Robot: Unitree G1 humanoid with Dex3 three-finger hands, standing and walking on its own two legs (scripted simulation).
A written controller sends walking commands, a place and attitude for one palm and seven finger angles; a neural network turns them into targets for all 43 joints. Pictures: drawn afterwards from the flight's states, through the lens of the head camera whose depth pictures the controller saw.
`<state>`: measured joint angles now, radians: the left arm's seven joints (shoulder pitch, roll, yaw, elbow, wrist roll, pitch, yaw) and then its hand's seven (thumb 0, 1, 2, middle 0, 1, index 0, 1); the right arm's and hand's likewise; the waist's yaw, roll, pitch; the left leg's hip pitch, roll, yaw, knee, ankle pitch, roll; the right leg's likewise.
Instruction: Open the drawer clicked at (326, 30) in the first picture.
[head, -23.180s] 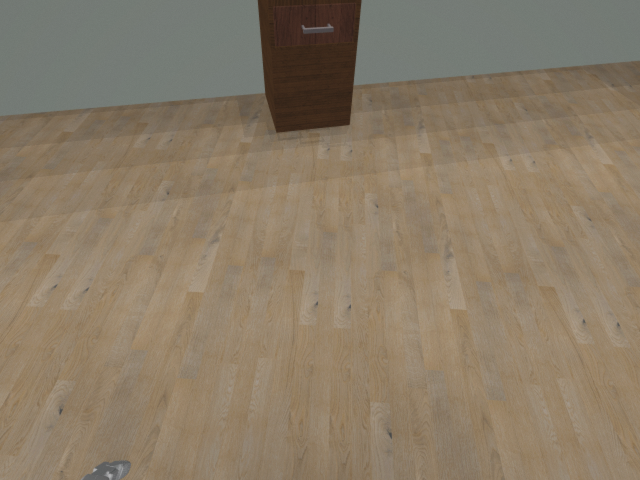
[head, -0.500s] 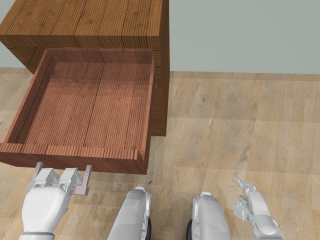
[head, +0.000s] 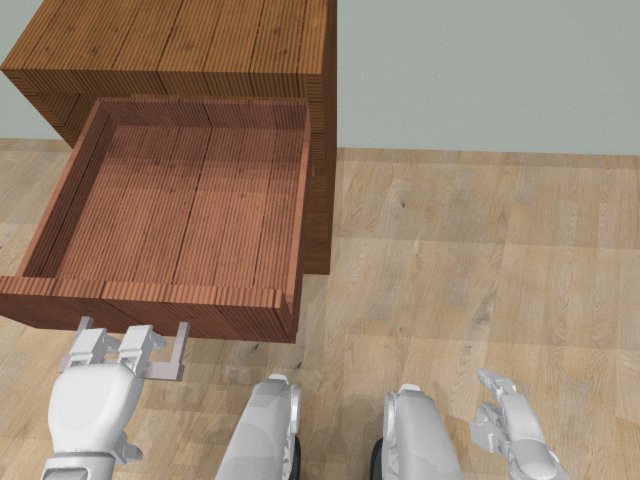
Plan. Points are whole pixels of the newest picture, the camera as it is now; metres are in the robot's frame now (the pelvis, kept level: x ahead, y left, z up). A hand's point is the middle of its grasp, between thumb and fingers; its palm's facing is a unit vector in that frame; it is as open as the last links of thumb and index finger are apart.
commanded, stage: lift the hand off the handle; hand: left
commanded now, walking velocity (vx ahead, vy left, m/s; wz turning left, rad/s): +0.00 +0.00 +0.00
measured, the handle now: (127, 349) +0.25 +0.27 -0.03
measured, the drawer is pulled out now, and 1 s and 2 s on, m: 0.30 0.30 0.30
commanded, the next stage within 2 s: none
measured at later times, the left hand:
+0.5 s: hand (129, 384) +0.22 +0.26 -0.04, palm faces -0.07 -0.05 -1.00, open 13.7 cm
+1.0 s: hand (104, 382) +0.21 +0.26 +0.01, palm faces -0.06 -0.05 -1.00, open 13.8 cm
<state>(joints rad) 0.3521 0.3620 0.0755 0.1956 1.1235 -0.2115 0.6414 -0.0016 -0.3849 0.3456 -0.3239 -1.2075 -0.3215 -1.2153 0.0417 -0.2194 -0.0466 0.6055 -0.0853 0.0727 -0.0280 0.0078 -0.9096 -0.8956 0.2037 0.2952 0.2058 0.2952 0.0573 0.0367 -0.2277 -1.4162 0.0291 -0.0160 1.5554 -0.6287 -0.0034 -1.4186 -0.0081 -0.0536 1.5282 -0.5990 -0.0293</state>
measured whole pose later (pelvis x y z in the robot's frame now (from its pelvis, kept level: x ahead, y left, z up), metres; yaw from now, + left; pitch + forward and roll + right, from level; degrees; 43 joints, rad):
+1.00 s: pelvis +0.02 +0.00 +0.05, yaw +0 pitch +24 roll -1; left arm 0.39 0.36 0.05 0.16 1.09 -0.13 0.62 0.00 -0.49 0.30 -0.32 -1.20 -0.32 -1.20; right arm 0.09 -0.23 -0.04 0.57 -0.07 0.07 -0.03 0.01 -0.91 -0.90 0.20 0.30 0.21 0.30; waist 0.05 0.04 -0.22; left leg -1.19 0.03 -0.01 1.36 -0.59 -0.01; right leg -1.19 0.00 -0.05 1.34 -0.56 -0.03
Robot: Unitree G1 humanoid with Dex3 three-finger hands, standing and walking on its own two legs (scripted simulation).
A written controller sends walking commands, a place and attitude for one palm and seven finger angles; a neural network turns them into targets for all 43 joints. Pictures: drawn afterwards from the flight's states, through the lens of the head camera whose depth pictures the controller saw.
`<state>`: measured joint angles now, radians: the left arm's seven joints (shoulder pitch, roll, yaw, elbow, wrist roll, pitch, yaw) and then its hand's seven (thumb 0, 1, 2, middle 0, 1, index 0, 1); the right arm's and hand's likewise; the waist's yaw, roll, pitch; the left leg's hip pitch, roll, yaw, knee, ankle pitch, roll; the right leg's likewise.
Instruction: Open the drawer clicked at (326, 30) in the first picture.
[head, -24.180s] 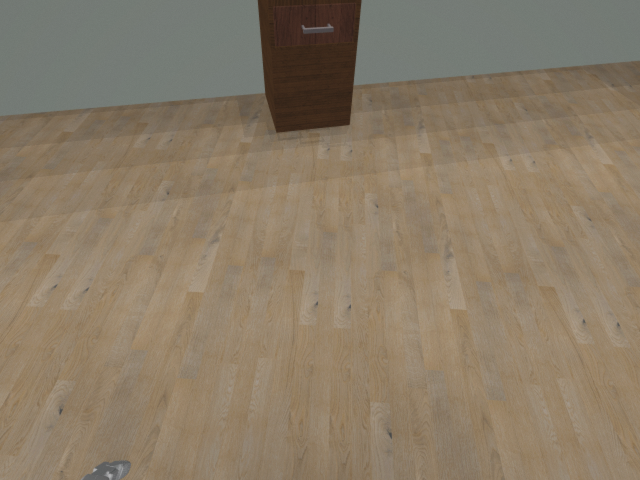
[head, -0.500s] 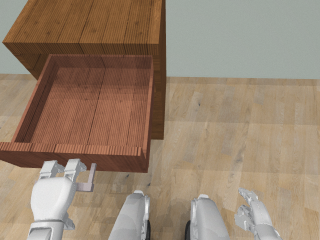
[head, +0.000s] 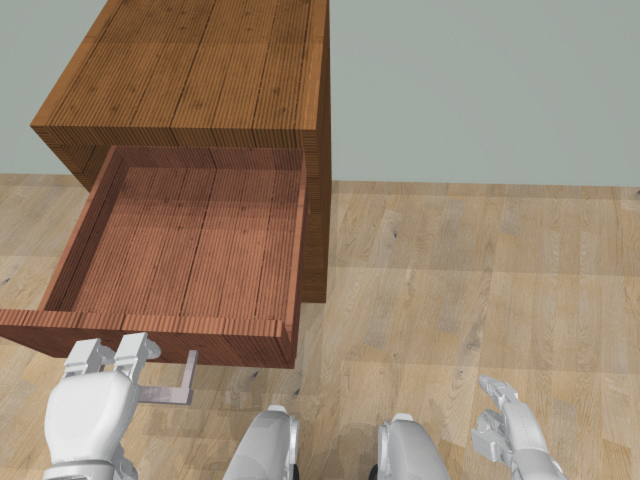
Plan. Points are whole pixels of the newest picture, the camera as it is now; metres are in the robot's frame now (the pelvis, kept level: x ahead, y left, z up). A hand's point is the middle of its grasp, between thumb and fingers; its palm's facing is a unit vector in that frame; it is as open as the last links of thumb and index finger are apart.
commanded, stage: lift the hand off the handle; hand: left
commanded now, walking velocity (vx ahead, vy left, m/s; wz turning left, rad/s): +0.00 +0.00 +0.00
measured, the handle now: (142, 376) +0.24 +0.27 -0.08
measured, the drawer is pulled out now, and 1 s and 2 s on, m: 0.30 0.30 0.30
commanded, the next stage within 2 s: draw the hand back to the body in 1.60 s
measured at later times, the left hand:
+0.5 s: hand (102, 407) +0.19 +0.27 +0.00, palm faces -0.06 -0.07 -1.00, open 13.8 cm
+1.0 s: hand (90, 402) +0.19 +0.26 +0.03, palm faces -0.05 -0.10 -0.99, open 13.8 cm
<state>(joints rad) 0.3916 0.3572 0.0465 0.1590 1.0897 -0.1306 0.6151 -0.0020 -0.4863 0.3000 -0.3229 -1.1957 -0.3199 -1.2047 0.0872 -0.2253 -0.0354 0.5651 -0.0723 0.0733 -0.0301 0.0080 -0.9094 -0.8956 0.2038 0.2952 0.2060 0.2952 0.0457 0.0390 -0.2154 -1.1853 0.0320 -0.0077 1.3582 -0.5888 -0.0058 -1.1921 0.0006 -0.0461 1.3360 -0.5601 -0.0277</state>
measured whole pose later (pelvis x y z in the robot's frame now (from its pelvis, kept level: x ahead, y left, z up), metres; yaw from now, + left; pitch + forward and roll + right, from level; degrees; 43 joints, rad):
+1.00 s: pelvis +0.02 +0.01 +0.05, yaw +0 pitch +17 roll -1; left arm 0.53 0.36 0.01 0.02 1.04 -0.10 0.53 0.00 -0.49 0.30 -0.32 -1.20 -0.31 -1.20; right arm 0.17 -0.23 -0.03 0.51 -0.06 0.09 0.01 0.01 -0.91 -0.90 0.20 0.30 0.21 0.30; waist 0.04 0.05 -0.19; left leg -0.88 0.02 0.01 1.11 -0.53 0.01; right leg -0.88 0.00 -0.03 1.09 -0.50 -0.01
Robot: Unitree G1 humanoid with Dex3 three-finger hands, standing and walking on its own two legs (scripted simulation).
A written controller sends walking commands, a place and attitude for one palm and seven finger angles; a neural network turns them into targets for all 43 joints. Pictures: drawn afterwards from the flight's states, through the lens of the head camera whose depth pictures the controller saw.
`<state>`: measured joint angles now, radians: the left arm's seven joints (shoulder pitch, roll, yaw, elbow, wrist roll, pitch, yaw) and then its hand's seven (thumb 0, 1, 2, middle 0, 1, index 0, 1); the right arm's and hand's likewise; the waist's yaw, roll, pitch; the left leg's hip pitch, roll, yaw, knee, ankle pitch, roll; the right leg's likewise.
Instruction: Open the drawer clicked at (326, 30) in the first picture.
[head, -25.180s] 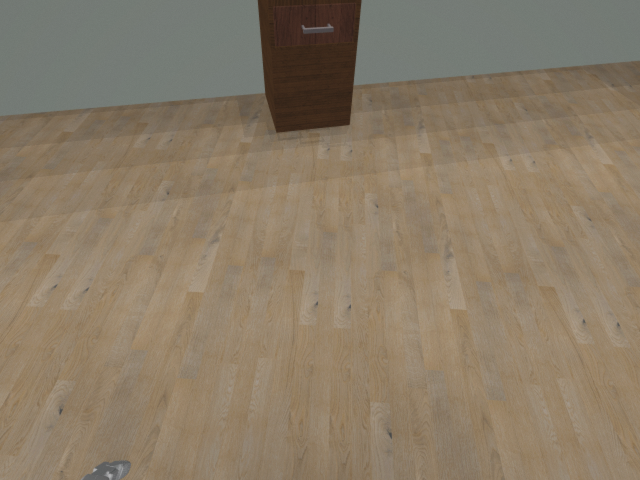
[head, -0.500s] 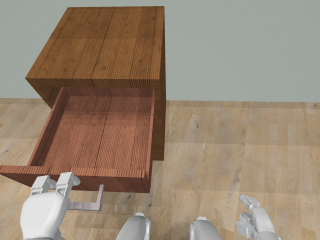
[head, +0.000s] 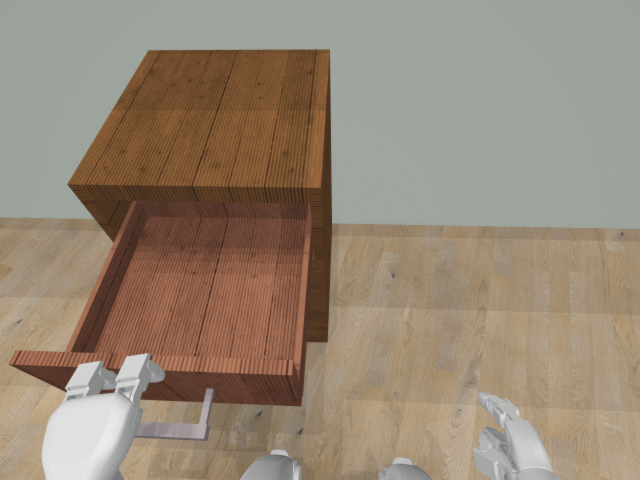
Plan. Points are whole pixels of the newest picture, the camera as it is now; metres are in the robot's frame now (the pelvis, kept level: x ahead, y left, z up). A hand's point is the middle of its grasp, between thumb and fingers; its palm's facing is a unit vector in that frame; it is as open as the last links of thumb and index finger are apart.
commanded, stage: lift the hand off the handle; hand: left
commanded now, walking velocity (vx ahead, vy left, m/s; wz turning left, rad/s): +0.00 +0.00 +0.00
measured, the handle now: (162, 413) +0.22 +0.26 -0.13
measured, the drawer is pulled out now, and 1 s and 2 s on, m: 0.30 0.30 0.30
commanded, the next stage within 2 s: draw the hand back to the body in 0.60 s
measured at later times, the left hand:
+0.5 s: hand (115, 418) +0.18 +0.25 +0.02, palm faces -0.03 -0.08 -1.00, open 13.8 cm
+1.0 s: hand (67, 400) +0.19 +0.27 +0.07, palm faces +0.07 -0.02 -1.00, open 13.8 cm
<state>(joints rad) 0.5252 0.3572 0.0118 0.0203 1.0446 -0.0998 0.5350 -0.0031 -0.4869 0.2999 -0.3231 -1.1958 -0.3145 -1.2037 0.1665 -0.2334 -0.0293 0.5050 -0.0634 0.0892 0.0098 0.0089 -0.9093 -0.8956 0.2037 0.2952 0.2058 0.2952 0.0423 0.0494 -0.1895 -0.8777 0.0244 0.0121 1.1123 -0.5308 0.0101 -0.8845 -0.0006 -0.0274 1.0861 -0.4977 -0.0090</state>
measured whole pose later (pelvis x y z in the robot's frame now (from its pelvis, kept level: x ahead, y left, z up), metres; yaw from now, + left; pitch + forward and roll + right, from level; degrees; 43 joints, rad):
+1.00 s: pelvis +0.02 +0.00 +0.03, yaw -1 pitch +12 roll +0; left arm 0.62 0.41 0.09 -0.17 0.98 -0.06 0.48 0.00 -0.49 0.30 -0.32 -1.20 -0.31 -1.20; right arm 0.18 -0.23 -0.04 0.50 -0.04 0.11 0.03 0.01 -0.91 -0.90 0.20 0.30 0.20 0.30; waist 0.06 0.08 -0.16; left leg -0.64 0.02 0.03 0.93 -0.49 0.01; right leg -0.66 0.00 -0.01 0.92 -0.46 0.00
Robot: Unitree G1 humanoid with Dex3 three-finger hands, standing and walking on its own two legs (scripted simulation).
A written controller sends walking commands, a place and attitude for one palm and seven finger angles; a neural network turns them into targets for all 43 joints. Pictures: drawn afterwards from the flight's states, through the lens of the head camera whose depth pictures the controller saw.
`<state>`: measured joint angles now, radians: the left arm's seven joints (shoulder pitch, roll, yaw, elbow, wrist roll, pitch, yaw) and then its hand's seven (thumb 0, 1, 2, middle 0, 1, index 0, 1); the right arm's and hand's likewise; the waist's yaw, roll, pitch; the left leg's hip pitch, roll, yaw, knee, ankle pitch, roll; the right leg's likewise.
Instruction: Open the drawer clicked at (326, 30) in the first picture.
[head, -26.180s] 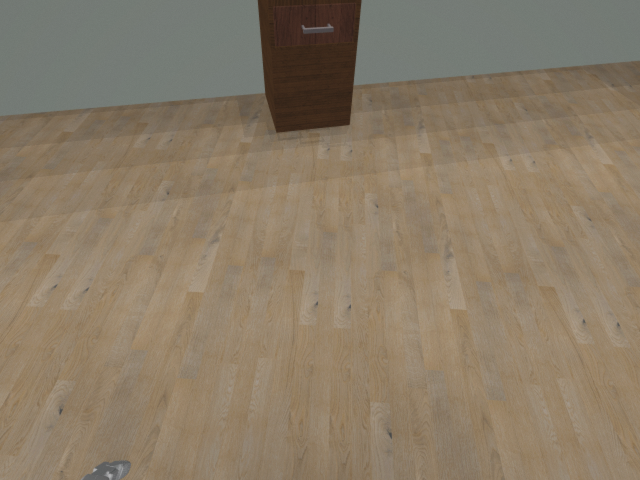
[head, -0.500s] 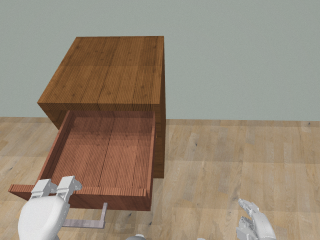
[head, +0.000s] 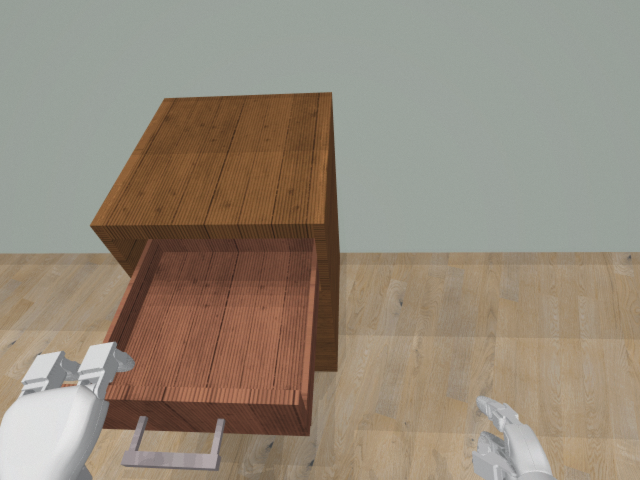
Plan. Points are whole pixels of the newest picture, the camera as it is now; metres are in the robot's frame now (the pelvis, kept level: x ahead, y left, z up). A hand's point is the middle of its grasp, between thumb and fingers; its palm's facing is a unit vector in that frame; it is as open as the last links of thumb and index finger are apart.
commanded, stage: draw the hand back to the body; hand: left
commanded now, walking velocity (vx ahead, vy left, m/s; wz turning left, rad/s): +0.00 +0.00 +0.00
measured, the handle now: (175, 443) +0.19 +0.26 -0.16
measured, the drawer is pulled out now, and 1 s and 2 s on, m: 0.30 0.30 0.30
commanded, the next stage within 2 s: step back with the hand held close in 1.30 s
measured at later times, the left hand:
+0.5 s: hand (94, 390) +0.18 +0.24 +0.12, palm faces +0.35 -0.80 -0.48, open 13.5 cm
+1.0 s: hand (52, 335) +0.19 +0.23 +0.21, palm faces +0.43 -0.80 -0.42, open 9.5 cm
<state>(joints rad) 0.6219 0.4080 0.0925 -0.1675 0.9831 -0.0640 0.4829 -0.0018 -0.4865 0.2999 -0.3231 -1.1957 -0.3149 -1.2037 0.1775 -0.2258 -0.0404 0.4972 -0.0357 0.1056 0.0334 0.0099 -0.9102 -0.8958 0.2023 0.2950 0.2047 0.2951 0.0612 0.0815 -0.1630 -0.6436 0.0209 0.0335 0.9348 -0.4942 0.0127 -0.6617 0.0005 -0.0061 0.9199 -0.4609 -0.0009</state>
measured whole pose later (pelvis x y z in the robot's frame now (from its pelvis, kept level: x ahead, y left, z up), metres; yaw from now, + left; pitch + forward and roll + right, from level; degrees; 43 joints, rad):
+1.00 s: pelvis +0.03 -0.02 +0.05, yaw +3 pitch -2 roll +0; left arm 0.56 0.33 0.27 -0.49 -0.06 -0.07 0.12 0.00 0.42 0.69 -0.25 -0.60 -0.24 -0.61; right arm 0.19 -0.22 0.01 0.60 0.01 -0.14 -0.09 0.01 -0.91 -0.90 0.20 0.30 0.21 0.30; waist 0.06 0.07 0.00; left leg -0.09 0.02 -0.02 0.42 -0.29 -0.01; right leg -0.09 0.01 -0.06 0.41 -0.28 -0.02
